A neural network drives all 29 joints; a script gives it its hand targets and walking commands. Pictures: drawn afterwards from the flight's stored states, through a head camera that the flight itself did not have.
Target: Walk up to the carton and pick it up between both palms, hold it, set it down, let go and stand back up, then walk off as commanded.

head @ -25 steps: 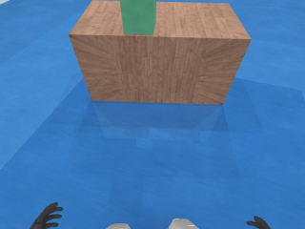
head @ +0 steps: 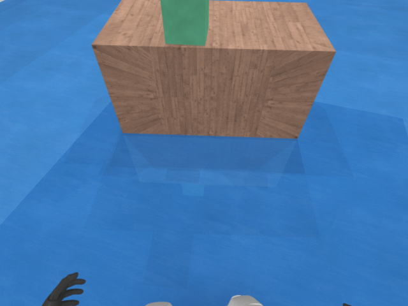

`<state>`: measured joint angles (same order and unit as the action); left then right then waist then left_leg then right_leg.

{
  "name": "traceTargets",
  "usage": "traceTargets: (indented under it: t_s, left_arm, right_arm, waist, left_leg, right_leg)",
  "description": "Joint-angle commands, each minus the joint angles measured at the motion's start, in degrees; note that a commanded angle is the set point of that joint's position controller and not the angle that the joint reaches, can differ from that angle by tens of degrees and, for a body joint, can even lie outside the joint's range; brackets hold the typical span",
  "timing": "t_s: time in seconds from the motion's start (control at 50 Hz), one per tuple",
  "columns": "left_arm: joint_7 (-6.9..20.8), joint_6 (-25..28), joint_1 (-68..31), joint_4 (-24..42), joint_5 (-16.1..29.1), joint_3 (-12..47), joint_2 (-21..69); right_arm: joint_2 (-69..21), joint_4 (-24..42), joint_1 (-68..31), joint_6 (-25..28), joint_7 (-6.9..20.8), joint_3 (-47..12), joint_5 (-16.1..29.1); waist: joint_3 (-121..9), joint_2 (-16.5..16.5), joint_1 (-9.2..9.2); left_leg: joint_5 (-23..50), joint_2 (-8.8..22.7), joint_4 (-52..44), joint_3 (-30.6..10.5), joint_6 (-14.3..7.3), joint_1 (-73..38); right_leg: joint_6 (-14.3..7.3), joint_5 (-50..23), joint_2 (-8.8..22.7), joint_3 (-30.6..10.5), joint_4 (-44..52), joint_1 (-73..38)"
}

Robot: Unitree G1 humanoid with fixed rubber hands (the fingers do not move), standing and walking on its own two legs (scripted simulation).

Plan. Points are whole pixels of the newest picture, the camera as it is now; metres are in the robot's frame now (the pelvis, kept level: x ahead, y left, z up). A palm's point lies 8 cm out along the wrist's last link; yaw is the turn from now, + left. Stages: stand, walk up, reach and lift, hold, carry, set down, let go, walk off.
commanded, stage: stand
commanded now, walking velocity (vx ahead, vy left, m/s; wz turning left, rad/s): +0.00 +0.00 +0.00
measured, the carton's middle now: (186, 9) +1.35 +0.09 +0.00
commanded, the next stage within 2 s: none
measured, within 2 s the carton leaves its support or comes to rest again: neither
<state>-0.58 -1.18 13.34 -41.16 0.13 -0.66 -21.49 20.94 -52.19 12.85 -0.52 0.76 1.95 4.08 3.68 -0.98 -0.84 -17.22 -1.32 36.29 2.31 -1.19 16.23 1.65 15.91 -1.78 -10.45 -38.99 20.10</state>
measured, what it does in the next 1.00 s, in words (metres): stands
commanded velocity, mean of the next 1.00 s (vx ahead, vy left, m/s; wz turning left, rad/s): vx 0.00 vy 0.00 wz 0.00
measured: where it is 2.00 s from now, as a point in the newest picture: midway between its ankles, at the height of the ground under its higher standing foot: outside the picture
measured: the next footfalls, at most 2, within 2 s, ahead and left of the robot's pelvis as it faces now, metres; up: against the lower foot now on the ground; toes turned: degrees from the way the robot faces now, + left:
none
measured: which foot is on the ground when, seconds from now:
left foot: down 0.00-1.00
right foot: down 0.00-1.00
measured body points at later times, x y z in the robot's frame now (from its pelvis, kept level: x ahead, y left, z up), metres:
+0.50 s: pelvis +0.00 +0.00 +0.00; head +0.01 -0.01 +0.45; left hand +0.12 +0.30 -0.09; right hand +0.07 -0.31 -0.12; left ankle +0.03 +0.12 -0.72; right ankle +0.06 -0.14 -0.72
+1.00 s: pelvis +0.00 +0.00 +0.00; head +0.01 -0.01 +0.45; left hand +0.12 +0.30 -0.09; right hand +0.07 -0.31 -0.12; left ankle +0.03 +0.12 -0.72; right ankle +0.06 -0.14 -0.72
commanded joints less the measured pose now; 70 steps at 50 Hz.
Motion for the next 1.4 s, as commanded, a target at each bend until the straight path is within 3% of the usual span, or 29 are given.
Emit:
traceTargets:
  t_s: [0.0,0.14,0.42,0.48,0.52,0.82,0.92,1.14,1.38]
  left_arm:
    - [-0.53,2.79,-5.81,0.49,0.60,-2.78,-11.27]
    - [-0.72,2.59,-6.53,-0.07,0.58,-2.68,-11.37]
    - [-0.63,2.74,-5.47,-0.76,0.54,-2.53,-10.88]
    - [-0.72,2.76,-6.64,-0.74,0.46,-2.51,-11.36]
    - [-0.74,2.72,-5.87,-0.80,0.58,-2.60,-10.87]
    - [-0.74,2.64,-5.85,-1.46,0.45,-2.46,-10.53]
    - [-0.77,2.54,-5.69,-1.80,0.54,-2.53,-10.71]
    - [-0.90,2.66,-5.98,-2.04,0.62,-2.51,-10.94]
    - [-0.97,2.41,-5.51,-2.47,0.37,-2.51,-10.58]
  right_arm:
    - [11.97,4.94,-6.02,2.67,0.06,2.50,-4.45]
    - [11.22,4.32,-5.89,2.49,0.00,2.17,-4.37]
    - [11.71,3.80,-5.54,2.51,0.10,2.33,-4.54]
    - [10.93,3.63,-5.83,2.43,-0.01,2.20,-4.58]
    - [11.10,3.82,-6.27,2.48,-0.04,2.27,-4.55]
    - [11.23,2.95,-5.95,2.43,0.00,2.36,-4.46]
    - [11.37,2.61,-5.69,2.39,-0.03,2.30,-4.51]
    - [10.77,2.38,-5.70,2.45,-0.08,2.23,-4.30]
    - [11.32,2.29,-6.14,2.36,-0.20,2.45,-4.55]
  waist:
    - [-7.72,-1.30,-0.08]
    - [-7.60,-1.91,-0.45]
    - [-6.51,-1.06,0.00]
    - [-6.58,-2.47,-0.37]
    - [-6.47,-1.28,-0.01]
    - [-6.91,-2.32,-0.25]
    - [-6.09,-1.00,-0.28]
    - [-7.24,-2.51,-0.22]
    - [-6.17,-2.63,0.28]
  left_leg:
    - [-1.93,8.40,-13.34,-10.86,-1.41,-2.03]
    - [1.08,8.10,-12.35,-10.13,-1.24,-2.84]
    - [-3.66,8.75,-14.38,-11.06,-1.66,-1.89]
    - [-1.64,8.07,-13.43,-10.10,-1.32,-2.63]
    - [-1.67,8.21,-13.79,-10.51,-1.52,-2.29]
    - [-1.79,8.41,-14.06,-10.59,-1.45,-2.47]
    - [-2.79,8.80,-14.46,-10.93,-1.48,-2.31]
    - [-0.43,8.02,-13.84,-10.08,-1.23,-2.67]
    - [-2.24,8.32,-14.37,-10.56,-1.53,-1.69]
  right_leg:
    - [-3.60,-2.82,5.69,-3.97,13.41,-7.47]
    - [-3.49,-6.50,6.05,-4.29,13.20,-6.83]
    - [-3.39,-1.93,5.57,-3.89,14.02,-6.46]
    - [-3.44,-3.26,6.19,-4.36,14.54,-5.93]
    - [-3.36,-3.24,5.83,-4.11,14.37,-6.55]
    - [-3.25,-4.96,5.81,-3.83,14.03,-6.91]
    - [-3.14,-3.10,5.49,-3.66,14.40,-6.29]
    - [-3.38,-6.07,6.08,-3.79,14.37,-7.63]
    - [-3.21,-4.46,5.66,-3.70,14.61,-7.44]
